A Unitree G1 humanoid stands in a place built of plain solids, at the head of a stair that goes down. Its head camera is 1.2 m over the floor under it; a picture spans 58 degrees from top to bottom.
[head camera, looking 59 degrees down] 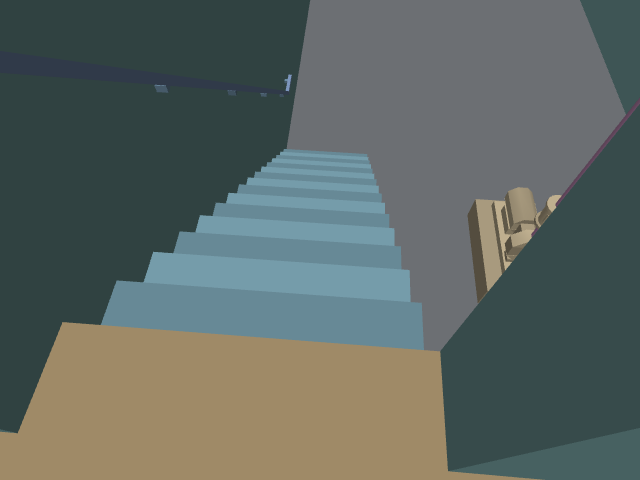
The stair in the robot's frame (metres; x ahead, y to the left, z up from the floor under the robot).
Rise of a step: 0.20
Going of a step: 0.23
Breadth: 1.09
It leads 5 degrees to the right of straight ahead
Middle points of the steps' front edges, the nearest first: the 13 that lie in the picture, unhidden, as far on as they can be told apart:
0.40 0.21 0.00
0.63 0.19 -0.20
0.86 0.17 -0.41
1.09 0.15 -0.61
1.33 0.13 -0.81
1.56 0.11 -1.01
1.79 0.10 -1.21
2.02 0.08 -1.41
2.25 0.06 -1.62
2.49 0.04 -1.82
2.72 0.02 -2.02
2.95 0.00 -2.22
3.18 -0.02 -2.42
